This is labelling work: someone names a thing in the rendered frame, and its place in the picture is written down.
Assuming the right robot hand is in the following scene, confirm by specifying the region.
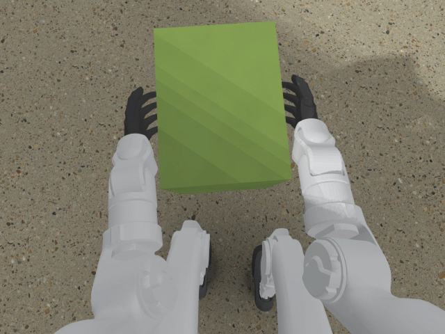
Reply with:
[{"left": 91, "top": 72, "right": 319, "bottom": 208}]
[{"left": 282, "top": 74, "right": 318, "bottom": 129}]

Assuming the robot right foot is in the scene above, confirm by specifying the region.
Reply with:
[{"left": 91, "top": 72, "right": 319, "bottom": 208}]
[{"left": 252, "top": 245, "right": 274, "bottom": 312}]

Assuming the right robot thigh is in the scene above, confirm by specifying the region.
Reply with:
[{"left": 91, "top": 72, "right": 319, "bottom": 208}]
[{"left": 262, "top": 235, "right": 333, "bottom": 334}]

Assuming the robot right upper arm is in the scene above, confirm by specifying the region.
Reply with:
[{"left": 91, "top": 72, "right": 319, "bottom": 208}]
[{"left": 302, "top": 237, "right": 445, "bottom": 334}]

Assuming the carton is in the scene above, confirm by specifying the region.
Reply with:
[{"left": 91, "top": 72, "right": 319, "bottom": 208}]
[{"left": 154, "top": 21, "right": 292, "bottom": 194}]

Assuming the robot left upper arm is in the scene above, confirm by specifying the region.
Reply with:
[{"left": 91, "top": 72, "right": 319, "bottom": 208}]
[{"left": 54, "top": 254, "right": 178, "bottom": 334}]

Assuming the right robot forearm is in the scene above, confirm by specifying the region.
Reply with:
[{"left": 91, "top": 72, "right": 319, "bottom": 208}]
[{"left": 291, "top": 118, "right": 391, "bottom": 272}]

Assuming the left robot forearm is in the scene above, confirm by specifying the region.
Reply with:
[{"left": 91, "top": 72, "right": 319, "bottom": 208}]
[{"left": 91, "top": 134, "right": 163, "bottom": 312}]

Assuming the left robot hand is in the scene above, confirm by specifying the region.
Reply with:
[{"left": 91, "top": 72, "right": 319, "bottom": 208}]
[{"left": 124, "top": 87, "right": 158, "bottom": 140}]

